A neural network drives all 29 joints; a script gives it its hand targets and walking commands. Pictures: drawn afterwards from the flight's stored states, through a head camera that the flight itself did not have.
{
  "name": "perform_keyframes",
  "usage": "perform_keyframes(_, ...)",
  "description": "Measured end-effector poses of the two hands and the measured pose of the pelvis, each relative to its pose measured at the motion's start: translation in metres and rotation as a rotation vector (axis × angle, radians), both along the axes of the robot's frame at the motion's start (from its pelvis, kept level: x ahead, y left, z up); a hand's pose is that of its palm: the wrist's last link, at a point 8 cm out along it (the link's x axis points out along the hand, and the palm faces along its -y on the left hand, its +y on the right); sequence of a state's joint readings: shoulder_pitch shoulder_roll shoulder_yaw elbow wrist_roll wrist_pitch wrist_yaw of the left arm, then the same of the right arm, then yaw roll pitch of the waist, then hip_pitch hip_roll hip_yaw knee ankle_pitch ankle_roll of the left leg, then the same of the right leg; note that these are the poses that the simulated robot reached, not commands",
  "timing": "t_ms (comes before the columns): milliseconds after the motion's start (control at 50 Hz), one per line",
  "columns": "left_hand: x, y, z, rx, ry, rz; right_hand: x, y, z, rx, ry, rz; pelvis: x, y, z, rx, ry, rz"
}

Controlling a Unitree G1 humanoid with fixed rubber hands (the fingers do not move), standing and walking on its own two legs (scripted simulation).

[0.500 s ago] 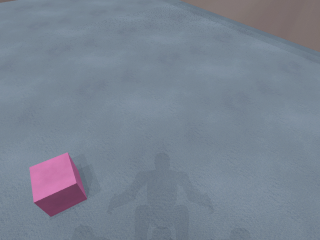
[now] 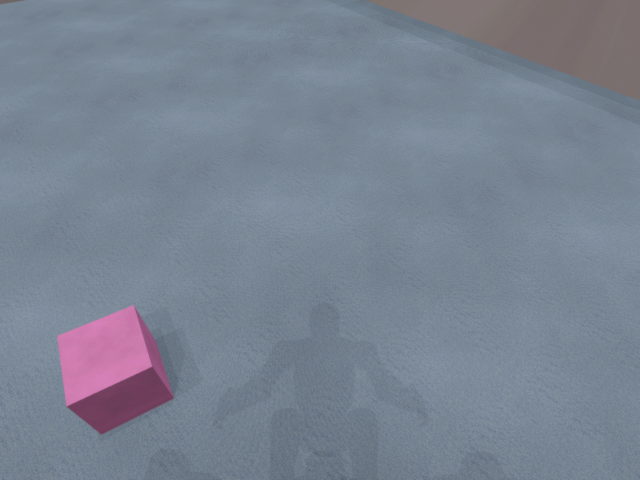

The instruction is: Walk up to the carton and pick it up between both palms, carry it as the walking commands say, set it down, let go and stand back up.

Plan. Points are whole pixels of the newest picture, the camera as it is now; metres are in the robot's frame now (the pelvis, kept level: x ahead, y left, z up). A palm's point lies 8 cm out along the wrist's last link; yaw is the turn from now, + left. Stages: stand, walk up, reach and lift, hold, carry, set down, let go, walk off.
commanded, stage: walk up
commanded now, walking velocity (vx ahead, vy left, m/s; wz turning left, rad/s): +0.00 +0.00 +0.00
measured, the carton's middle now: (118, 368) +0.60 +0.63 -0.67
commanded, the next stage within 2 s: none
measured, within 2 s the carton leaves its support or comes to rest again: neither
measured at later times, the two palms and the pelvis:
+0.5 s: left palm out of the picture +0.03 +0.43 -0.10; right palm (496, 449) +0.22 -0.23 -0.11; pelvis +0.03 +0.06 -0.03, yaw +19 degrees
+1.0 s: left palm out of the picture -0.04 +0.47 -0.10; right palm (318, 304) +0.45 +0.01 -0.11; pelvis +0.14 +0.17 -0.04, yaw +37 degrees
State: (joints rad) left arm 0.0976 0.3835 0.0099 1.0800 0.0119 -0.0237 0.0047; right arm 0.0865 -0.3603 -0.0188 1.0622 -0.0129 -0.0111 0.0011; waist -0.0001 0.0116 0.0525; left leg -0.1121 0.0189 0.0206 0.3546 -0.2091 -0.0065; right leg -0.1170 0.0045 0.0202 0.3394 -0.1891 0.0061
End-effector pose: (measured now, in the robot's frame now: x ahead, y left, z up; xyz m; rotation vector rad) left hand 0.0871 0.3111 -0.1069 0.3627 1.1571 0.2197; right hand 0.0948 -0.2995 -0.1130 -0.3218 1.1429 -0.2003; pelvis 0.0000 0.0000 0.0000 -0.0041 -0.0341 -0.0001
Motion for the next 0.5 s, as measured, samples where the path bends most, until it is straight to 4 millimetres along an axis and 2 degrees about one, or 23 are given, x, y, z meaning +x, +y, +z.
perform_keyframes(140, 0.004, 0.000, 0.000, -0.001, -0.014, 0.004, -0.004, -0.003, -0.002, 0.000, 0.020, 0.003, 0.002, 0.000, -0.001, -0.002, 0.004, 0.015)
perform_keyframes(200, 0.000, 0.018, 0.005, 0.036, -0.095, 0.052, 0.006, -0.005, -0.002, -0.004, 0.038, 0.071, 0.002, 0.003, -0.008, -0.027, 0.009, 0.083)
perform_keyframes(260, -0.015, 0.046, 0.011, 0.092, -0.134, 0.103, 0.029, -0.002, 0.002, -0.014, 0.040, 0.145, 0.004, 0.010, -0.012, -0.046, 0.004, 0.140)
perform_keyframes(320, -0.033, 0.077, 0.014, 0.140, -0.140, 0.142, 0.059, 0.010, 0.007, -0.021, 0.020, 0.211, 0.009, 0.022, -0.017, -0.049, -0.009, 0.202)
perform_keyframes(400, -0.052, 0.117, 0.003, 0.175, -0.126, 0.206, 0.099, 0.034, 0.007, -0.046, -0.039, 0.283, 0.020, 0.046, -0.033, -0.019, -0.019, 0.261)
perform_keyframes(440, -0.055, 0.124, 0.000, 0.166, -0.121, 0.234, 0.110, 0.047, 0.004, -0.048, -0.054, 0.305, 0.024, 0.054, -0.036, -0.005, -0.020, 0.296)
perform_keyframes(500, -0.056, 0.121, 0.003, 0.130, -0.134, 0.265, 0.122, 0.069, 0.003, -0.031, -0.036, 0.343, 0.034, 0.062, -0.030, 0.001, -0.015, 0.336)
